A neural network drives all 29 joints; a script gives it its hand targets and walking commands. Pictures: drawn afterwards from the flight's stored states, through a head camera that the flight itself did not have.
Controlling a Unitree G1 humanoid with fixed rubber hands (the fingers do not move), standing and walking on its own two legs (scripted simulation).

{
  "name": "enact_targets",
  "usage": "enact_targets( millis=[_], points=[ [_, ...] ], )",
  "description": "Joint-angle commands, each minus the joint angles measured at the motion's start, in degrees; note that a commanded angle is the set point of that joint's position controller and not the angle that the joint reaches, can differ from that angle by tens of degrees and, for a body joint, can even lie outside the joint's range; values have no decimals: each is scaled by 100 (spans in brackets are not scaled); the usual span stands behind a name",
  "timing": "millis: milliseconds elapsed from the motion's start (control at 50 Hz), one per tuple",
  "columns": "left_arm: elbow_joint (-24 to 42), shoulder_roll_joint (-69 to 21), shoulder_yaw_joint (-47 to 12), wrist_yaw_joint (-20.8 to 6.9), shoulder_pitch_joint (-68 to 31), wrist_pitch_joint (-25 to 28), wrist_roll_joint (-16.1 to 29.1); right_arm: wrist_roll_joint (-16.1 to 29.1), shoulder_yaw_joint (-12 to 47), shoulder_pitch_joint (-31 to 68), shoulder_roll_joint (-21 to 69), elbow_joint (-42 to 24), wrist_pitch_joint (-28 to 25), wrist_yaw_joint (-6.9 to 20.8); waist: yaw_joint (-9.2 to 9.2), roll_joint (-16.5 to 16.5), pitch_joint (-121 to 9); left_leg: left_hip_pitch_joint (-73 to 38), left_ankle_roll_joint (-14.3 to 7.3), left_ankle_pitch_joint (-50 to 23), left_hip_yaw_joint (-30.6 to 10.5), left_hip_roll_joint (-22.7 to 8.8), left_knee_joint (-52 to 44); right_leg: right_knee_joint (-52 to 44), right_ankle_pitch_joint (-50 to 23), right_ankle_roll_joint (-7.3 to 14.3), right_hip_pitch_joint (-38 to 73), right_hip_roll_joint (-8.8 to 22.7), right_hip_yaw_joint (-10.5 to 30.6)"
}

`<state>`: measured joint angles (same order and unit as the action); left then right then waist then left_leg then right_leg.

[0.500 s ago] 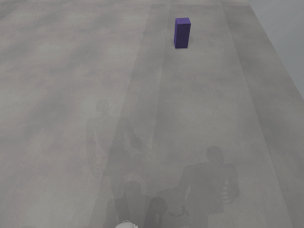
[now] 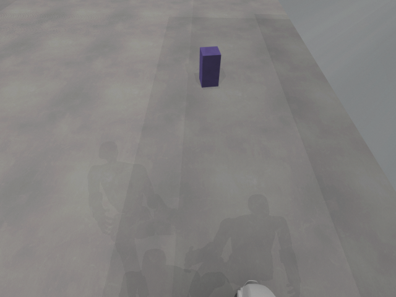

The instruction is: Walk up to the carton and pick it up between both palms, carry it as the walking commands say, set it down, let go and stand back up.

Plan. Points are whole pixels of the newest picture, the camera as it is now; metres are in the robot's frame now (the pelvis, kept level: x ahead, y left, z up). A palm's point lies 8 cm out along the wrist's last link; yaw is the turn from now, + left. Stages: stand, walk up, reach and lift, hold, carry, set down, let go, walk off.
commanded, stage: walk up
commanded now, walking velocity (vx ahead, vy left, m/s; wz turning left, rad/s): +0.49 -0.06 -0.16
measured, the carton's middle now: (209, 67) +1.96 -0.16 -0.63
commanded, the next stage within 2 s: none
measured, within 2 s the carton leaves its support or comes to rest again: neither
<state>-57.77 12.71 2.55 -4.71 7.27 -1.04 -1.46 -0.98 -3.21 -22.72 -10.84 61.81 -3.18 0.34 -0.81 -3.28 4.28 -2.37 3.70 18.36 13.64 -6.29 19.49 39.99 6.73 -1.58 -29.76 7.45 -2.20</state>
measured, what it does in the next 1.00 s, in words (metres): walks ahead: right foot, then left foot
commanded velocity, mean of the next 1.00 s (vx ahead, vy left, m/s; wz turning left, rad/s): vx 0.50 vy -0.01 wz -0.06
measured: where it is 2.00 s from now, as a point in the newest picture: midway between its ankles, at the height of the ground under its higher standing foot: (210, 167)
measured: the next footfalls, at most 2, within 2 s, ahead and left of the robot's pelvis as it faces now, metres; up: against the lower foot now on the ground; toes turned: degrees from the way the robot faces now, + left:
right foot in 0.08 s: +0.20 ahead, -0.16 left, +0.00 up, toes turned -7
left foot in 0.48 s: +0.40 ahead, +0.11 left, +0.00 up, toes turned +7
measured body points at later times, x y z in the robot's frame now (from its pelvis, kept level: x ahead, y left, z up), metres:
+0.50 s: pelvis +0.25 -0.02 -0.01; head +0.26 -0.01 +0.44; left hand +0.21 +0.22 -0.17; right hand +0.41 -0.25 -0.14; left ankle +0.37 +0.10 -0.74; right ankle +0.16 -0.16 -0.74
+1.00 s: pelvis +0.48 -0.08 -0.01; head +0.49 -0.10 +0.44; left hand +0.57 +0.15 -0.14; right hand +0.45 -0.33 -0.17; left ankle +0.42 +0.07 -0.67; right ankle +0.51 -0.18 -0.74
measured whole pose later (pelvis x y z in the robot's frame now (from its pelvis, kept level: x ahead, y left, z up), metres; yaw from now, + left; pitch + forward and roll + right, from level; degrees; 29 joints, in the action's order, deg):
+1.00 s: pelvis +0.48 -0.08 -0.01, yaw -2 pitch -2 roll +0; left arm -55.7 8.8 2.8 -1.0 11.9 4.2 -1.7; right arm -1.8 -2.8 -19.1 -13.7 61.7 -0.9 1.5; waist -1.5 3.1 2.5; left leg 20.5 0.4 22.9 3.3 -7.6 63.1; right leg 34.1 15.6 1.7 -16.4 2.8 -9.2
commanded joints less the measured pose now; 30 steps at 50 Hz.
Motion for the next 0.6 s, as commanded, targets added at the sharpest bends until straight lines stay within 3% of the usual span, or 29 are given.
enact_targets(
  millis=[0,20,40,60,80,100,120,140,160,200,320,420,440,460,480,500,520,540,560,580],
  points=[
    [372,355,100,44,-75,195,-57,13,-223,538,-1162,-473,-130,3,255,1517,131,1146,-708,-396,-594,-1047,-707,-361,404,58,1063,-206,-419],
    [278,407,136,85,178,237,-81,13,-233,525,-1202,-452,-90,7,377,1234,25,1185,-673,-857,-498,-987,-107,-627,485,92,1488,-357,-614],
    [72,529,193,141,767,296,-90,9,-222,477,-1174,-420,-52,20,619,871,-227,1383,-599,-1430,-334,-827,954,-918,593,153,2242,-536,-732],
    [-237,978,345,243,1804,382,-133,-37,-165,444,-1006,-507,-37,35,1034,-85,-821,2281,-470,-1426,-164,-474,2864,-1046,1176,360,3562,-238,-176],
    [-250,1877,539,382,2458,436,-147,-16,-6,407,-434,-874,-88,48,1186,-2324,-1332,4063,-214,1242,-231,384,5103,-2380,1955,1138,4289,1574,3029],
    [-158,1899,571,403,2326,444,-27,-113,-1,704,-611,-1053,-110,37,1092,-1470,-1454,4439,-393,1482,-1296,217,5685,-2923,2641,1304,4105,1862,4248],
    [65,1686,481,424,1913,497,-76,-107,-53,812,-760,-956,-89,20,892,-577,-1073,4520,-475,947,-1468,-4,5860,-2906,2593,1318,3696,1967,4126],
    [143,1325,396,445,1448,551,-72,-91,-37,907,-710,-797,-73,5,677,-297,-553,4431,-493,396,-1493,-327,5725,-2677,1767,1330,3127,1757,3354],
    [211,1026,316,461,1035,594,-31,-43,-28,724,-623,-635,-39,16,433,-366,-308,4034,-412,44,-1530,-513,5333,-2623,1277,1250,2577,1459,2700],
    [295,763,247,444,728,633,-10,-34,-16,380,-578,-461,101,65,173,-661,-323,3257,-295,44,-1456,-525,4687,-2797,1388,1051,1824,1210,1951],
    [199,793,240,458,1011,643,-49,-32,21,1493,-475,-866,203,229,278,-767,102,3071,-184,-331,-1109,-369,2629,-3224,1185,1041,1650,1078,1204],
    [-31,727,179,438,1058,559,0,10,21,1877,-443,-981,52,270,229,-920,82,1978,-163,-809,-679,-18,1284,-2859,624,823,1720,559,555],
    [-101,704,158,430,1059,519,16,5,-8,1556,-519,-853,3,225,92,-683,-56,1313,-163,-952,-569,70,996,-2376,749,726,1535,340,363],
    [-125,560,111,427,1125,494,1,17,-99,923,-718,-607,-43,163,-116,-152,-344,457,-197,-754,-501,170,878,-1550,723,617,1245,6,164],
    [-35,422,79,428,1060,511,13,14,-239,77,-1093,-366,-90,73,-474,619,-676,-387,-401,-251,-1185,-406,652,-299,739,486,642,-294,-39],
    [196,231,50,426,973,541,79,-38,-453,-661,-1821,-262,-94,-5,-756,2184,-993,-1051,-1004,397,-3447,-1953,-228,1604,1947,162,-770,-773,-412],
    [354,400,113,446,857,548,23,-30,-421,-941,-1968,-255,-88,-1,-753,2323,-1201,-1155,-1326,869,-4779,-2280,-710,2721,2416,212,-1233,-629,146],
    [304,503,127,438,690,552,31,-34,-340,-512,-1683,-340,-89,0,-580,1967,-1002,-794,-1374,1433,-4523,-2219,-785,3229,2083,257,-1506,-314,359],
    [225,519,101,414,563,556,42,-32,-286,-88,-1375,-446,-106,-6,-463,1492,-654,-287,-1365,1459,-3862,-2013,-764,3246,1627,243,-1551,-74,355],
    [162,430,62,384,547,547,19,-32,-220,231,-1140,-529,-139,-21,-333,1285,-457,89,-1323,1051,-3423,-1852,-827,3074,1391,218,-1496,66,331]
  ],
)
